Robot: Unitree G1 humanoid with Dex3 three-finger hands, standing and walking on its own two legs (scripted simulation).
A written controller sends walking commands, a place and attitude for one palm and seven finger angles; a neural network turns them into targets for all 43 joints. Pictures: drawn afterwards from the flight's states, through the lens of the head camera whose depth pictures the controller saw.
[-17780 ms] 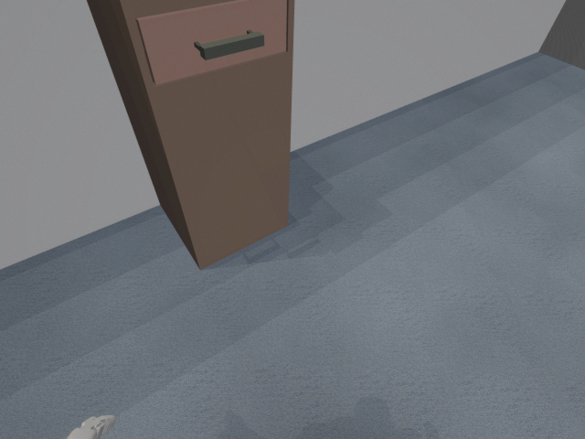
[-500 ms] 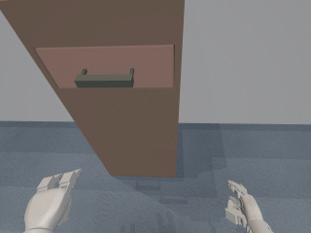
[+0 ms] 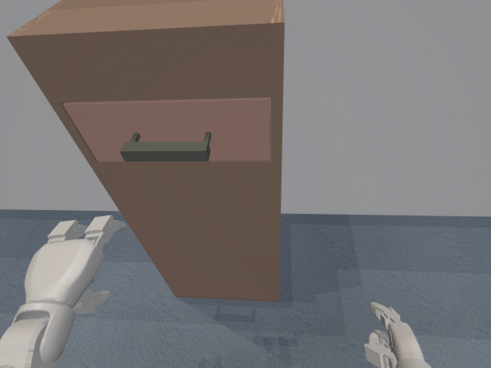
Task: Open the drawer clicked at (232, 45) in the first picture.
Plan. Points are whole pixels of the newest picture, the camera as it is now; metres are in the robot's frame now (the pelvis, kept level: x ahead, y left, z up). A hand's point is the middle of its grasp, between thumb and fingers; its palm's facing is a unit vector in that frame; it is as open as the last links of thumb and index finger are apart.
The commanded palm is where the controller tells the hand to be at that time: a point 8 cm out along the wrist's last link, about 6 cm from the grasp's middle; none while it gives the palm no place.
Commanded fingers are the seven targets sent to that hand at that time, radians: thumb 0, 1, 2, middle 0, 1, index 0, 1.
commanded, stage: raise the hand with hooked fingers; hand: left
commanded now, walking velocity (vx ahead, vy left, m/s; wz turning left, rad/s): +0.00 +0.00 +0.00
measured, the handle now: (168, 144) +0.48 +0.20 +0.11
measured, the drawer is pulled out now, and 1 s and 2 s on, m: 0.00 0.00 0.00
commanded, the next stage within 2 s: move the hooked fingers above the handle in 1.06 s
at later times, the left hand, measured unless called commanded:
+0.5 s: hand (40, 196) +0.27 +0.29 +0.20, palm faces +0.19 -0.02 -0.98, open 13.6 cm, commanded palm +0.23 +0.29 +0.25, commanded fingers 0.00 -0.50 0.30 -0.30 -1.20 -0.30 -1.20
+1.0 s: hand (30, 192) +0.26 +0.29 +0.22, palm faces +0.15 -0.03 -0.99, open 13.9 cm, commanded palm +0.22 +0.29 +0.28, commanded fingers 0.00 -0.50 0.30 -0.30 -1.20 -0.30 -1.20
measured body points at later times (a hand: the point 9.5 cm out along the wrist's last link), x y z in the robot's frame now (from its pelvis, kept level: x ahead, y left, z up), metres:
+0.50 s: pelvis -0.02 +0.03 +0.01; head -0.03 -0.01 +0.46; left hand +0.26 +0.29 +0.25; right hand +0.22 -0.15 -0.08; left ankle -0.03 +0.12 -0.73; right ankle +0.00 -0.07 -0.73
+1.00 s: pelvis -0.05 +0.04 +0.01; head -0.04 +0.00 +0.46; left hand +0.25 +0.29 +0.27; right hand +0.16 -0.17 -0.10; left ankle -0.03 +0.12 -0.73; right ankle +0.00 -0.07 -0.73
